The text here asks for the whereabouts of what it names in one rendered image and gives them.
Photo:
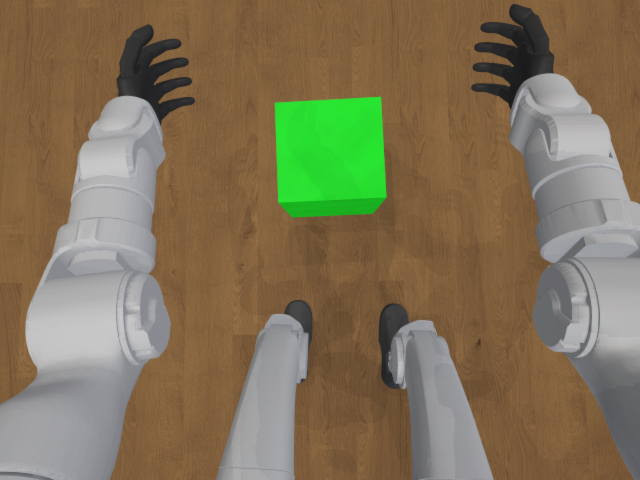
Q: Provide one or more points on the robot left hand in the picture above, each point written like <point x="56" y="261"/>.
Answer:
<point x="137" y="78"/>

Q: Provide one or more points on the robot left foot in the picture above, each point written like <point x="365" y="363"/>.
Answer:
<point x="301" y="312"/>

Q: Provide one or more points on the robot right upper arm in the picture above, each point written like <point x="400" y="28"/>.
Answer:
<point x="588" y="308"/>

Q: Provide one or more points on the robot right hand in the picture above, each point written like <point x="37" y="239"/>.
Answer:
<point x="531" y="58"/>

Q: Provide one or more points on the robot left forearm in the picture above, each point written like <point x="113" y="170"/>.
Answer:
<point x="113" y="197"/>

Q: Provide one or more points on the carton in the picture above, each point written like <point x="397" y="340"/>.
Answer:
<point x="330" y="156"/>

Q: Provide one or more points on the robot left upper arm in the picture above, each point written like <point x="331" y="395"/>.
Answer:
<point x="90" y="336"/>

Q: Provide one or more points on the robot right forearm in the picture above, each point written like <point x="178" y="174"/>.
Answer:
<point x="575" y="178"/>

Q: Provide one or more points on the left robot thigh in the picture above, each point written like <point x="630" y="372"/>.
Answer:
<point x="260" y="445"/>

